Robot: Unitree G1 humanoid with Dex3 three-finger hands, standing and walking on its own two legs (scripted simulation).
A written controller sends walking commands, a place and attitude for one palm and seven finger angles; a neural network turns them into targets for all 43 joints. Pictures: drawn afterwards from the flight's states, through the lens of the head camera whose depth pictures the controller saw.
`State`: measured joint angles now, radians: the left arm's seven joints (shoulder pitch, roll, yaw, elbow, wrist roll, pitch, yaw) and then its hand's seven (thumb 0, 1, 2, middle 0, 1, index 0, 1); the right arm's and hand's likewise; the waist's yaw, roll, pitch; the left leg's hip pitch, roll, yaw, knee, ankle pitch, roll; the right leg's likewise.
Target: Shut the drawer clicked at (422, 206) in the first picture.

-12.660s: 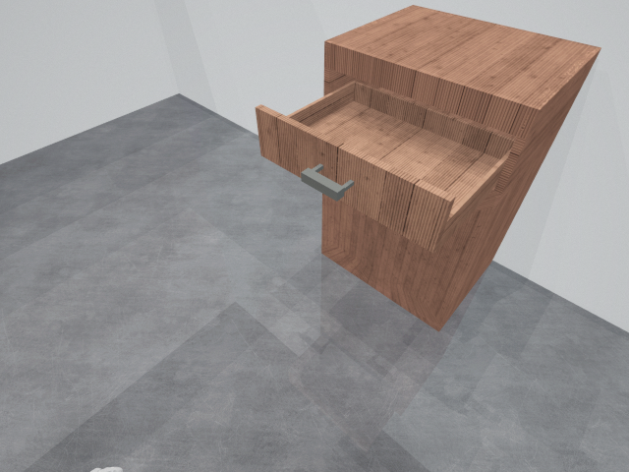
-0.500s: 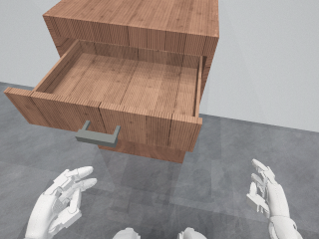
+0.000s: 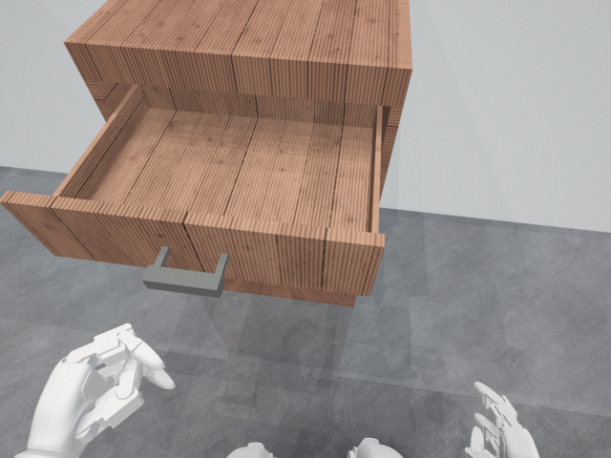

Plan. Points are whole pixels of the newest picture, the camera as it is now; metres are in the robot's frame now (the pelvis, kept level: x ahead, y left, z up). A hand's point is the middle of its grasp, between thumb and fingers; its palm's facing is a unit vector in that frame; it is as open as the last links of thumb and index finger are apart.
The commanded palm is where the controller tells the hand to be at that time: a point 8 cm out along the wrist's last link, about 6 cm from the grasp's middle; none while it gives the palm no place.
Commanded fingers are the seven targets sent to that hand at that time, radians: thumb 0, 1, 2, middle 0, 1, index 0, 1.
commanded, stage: raise the hand and make a fist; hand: left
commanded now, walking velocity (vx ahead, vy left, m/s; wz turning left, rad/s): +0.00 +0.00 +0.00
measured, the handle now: (189, 268) +0.36 +0.18 +0.01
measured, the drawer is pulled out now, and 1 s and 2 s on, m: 0.29 0.29 0.29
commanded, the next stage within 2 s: bring the fist close to the handle in 0.98 s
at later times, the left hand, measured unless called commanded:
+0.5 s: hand (124, 390) +0.18 +0.18 +0.10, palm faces -0.08 -1.00 -0.05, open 3.2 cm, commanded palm +0.14 +0.23 +0.11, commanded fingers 0.00 0.90 0.90 -1.40 -1.60 -1.40 -1.60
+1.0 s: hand (131, 390) +0.18 +0.17 +0.11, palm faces -0.07 -0.99 -0.09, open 3.3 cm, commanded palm +0.14 +0.23 +0.12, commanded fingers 0.00 0.90 0.90 -1.40 -1.60 -1.40 -1.60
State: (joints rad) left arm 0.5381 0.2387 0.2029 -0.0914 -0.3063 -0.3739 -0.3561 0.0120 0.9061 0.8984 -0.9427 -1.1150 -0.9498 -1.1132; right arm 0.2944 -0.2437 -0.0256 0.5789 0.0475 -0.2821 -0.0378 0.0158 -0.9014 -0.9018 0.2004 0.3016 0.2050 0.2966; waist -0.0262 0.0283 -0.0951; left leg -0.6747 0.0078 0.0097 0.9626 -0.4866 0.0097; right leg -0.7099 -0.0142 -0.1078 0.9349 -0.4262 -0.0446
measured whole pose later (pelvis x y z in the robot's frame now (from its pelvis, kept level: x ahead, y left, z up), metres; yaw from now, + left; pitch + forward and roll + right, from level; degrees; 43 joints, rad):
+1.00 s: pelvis +0.01 +0.01 +0.01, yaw +0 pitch +7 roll -1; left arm 0.67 0.23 0.09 -0.39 -0.23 -0.24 -0.23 0.01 0.90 0.90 -1.40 -1.60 -1.40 -1.60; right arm 0.26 -0.23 0.02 0.50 0.06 -0.27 -0.02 0.01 -0.90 -0.90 0.20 0.30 0.20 0.30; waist 0.00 0.05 -0.11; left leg -0.53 0.00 0.01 0.90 -0.49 0.03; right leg -0.55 -0.01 -0.11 0.85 -0.42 -0.03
